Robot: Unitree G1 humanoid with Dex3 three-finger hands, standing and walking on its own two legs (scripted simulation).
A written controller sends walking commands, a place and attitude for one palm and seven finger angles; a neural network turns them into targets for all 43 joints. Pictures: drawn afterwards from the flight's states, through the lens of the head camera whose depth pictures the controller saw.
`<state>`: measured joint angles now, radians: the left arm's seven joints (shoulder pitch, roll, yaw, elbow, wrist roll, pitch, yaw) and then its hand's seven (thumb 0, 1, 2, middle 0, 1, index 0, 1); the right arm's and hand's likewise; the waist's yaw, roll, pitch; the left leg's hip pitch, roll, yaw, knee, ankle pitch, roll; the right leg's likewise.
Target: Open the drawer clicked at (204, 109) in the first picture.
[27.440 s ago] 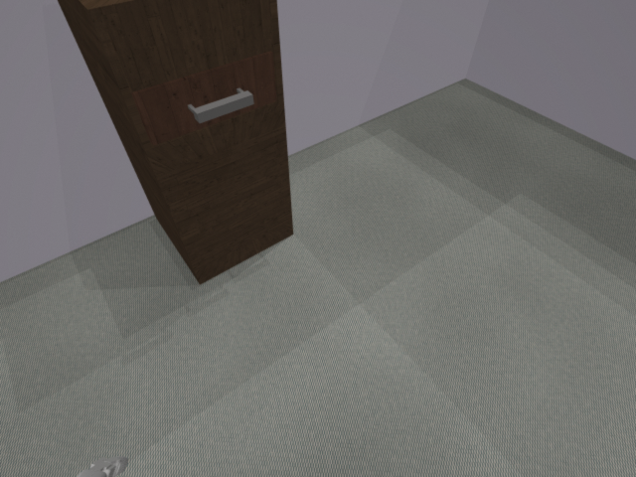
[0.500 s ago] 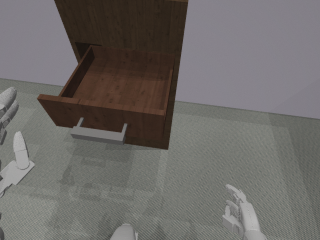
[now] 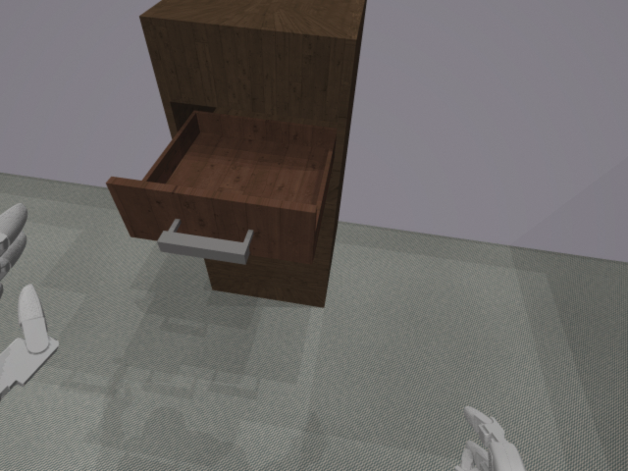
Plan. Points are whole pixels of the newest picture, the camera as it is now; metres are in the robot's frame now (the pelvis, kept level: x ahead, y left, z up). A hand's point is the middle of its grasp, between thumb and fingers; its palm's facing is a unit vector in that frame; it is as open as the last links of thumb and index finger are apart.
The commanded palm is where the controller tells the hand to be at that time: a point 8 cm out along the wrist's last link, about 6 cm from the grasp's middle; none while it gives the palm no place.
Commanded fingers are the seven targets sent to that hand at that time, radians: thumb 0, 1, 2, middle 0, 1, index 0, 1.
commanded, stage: stop stepping back and stand still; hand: left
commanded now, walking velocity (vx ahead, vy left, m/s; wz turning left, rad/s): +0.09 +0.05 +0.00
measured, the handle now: (208, 238) +0.52 +0.23 -0.06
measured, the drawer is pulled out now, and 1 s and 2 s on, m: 0.30 0.30 0.30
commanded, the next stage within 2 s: let the arm hang, fingers relaxed in 0.24 s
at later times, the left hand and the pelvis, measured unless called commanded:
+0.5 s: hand (135, 436) +0.18 +0.24 -0.06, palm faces +0.17 -0.92 -0.35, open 7.4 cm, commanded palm none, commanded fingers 0.00 0.90 0.90 -0.20 -0.30 -0.20 -0.30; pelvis -0.01 +0.01 -0.01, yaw +3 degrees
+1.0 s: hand out of the picture -0.05 +0.18 -0.16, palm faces +0.06 -0.98 -0.21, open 7.3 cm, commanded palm none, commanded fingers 0.00 0.90 0.90 -0.20 -0.30 -0.20 -0.30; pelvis +0.00 +0.01 +0.01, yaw +1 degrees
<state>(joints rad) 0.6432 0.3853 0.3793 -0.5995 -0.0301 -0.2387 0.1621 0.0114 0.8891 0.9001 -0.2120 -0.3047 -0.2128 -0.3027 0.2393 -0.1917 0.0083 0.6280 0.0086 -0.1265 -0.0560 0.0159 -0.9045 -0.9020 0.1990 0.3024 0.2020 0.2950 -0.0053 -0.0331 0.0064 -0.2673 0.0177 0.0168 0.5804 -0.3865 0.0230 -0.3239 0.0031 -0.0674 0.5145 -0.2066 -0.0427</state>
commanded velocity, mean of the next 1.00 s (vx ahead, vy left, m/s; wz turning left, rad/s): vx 0.02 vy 0.00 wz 0.00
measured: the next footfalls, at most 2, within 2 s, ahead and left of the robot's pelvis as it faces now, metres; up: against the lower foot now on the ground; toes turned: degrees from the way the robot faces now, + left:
none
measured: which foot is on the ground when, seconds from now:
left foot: down 0.00-1.00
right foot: down 0.00-1.00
